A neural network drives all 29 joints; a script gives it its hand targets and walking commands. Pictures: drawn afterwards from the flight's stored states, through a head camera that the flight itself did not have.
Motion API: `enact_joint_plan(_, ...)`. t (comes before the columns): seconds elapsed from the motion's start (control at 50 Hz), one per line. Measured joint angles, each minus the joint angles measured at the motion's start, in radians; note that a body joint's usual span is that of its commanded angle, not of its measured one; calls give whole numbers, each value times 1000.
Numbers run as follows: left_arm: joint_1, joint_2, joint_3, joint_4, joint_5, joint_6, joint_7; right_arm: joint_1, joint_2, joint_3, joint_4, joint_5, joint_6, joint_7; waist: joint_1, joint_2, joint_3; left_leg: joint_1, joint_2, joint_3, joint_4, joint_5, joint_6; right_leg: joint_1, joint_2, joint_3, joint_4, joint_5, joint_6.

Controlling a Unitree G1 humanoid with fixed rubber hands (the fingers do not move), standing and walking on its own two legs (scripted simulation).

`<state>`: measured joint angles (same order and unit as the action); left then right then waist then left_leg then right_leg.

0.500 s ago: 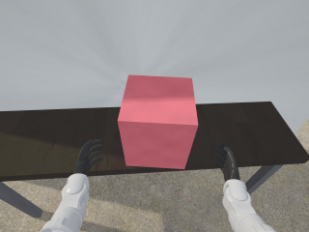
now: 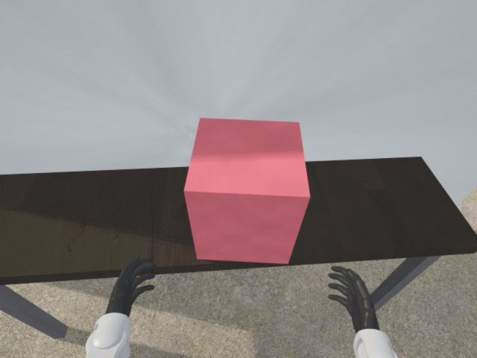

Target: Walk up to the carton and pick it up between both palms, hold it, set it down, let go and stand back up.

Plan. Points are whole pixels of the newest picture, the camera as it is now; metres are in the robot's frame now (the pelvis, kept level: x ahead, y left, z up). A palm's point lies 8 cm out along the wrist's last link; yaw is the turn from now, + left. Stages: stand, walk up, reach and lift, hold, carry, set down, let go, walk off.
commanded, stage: set down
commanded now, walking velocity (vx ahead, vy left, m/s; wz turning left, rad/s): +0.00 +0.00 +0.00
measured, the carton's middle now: (245, 193) +0.46 +0.01 -0.03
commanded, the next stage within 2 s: let go in 0.88 s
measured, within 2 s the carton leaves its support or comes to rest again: neither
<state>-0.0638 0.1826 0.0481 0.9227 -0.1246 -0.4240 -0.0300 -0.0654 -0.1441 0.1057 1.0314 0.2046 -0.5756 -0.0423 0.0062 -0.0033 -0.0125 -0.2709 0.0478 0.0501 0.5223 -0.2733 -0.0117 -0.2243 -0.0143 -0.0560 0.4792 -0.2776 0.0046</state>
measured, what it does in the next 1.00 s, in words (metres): stands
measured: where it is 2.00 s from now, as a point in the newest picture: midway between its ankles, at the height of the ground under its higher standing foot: outside the picture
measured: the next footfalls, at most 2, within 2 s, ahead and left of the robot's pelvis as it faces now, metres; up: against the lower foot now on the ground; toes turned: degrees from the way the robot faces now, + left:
none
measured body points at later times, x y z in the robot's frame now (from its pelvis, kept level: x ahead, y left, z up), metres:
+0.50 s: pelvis +0.01 -0.01 +0.01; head +0.01 -0.01 +0.46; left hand +0.20 +0.23 -0.07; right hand +0.20 -0.21 -0.07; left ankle +0.00 +0.12 -0.74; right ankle -0.02 -0.12 -0.74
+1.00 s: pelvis +0.00 -0.01 +0.01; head +0.00 +0.00 +0.46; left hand +0.17 +0.22 -0.08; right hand +0.17 -0.23 -0.08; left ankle +0.00 +0.12 -0.74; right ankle -0.02 -0.12 -0.74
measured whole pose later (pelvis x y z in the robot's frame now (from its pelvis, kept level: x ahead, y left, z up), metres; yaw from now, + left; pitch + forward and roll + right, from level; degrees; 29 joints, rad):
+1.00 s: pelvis +0.00 -0.01 +0.01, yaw -1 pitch -5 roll +0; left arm 0.16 0.21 0.04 0.59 0.00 0.11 -0.04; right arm 0.15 -0.15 -0.02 0.76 -0.01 -0.18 -0.01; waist 0.01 -0.01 0.09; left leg -0.04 0.05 0.07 0.33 -0.19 -0.03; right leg -0.02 0.00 -0.04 0.32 -0.21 -0.01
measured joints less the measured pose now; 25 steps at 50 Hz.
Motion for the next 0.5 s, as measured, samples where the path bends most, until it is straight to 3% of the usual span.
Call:
enact_joint_plan(0.12, 53, 39, -17, -97, -11, 63, 31, 27, 3, -49, -75, -22, 49, 18, 7, -57, 55, 24, 8, -7, -24, 15, -12, 25, 10, -7, -23, 12, -13)
enact_joint_plan(0.24, 103, 20, -37, -204, 32, 128, 41, 48, -9, -64, -100, -3, 101, 28, 13, -49, 39, 57, 13, -3, -50, 17, -16, 59, 16, -3, -58, 21, -16)
enact_joint_plan(0.38, 155, 13, -18, -238, 69, 213, 0, 127, -6, -53, -141, -50, 150, 13, 14, 0, 21, 160, 6, 9, -101, 18, -13, 154, 11, 7, -96, 17, -11)
enact_joint_plan(0.5, 176, 33, 0, -225, 64, 298, -32, 168, 8, -61, -193, -125, 217, -2, 16, -4, 80, 216, 3, 9, -144, 39, -15, 201, 10, 6, -119, 26, -13)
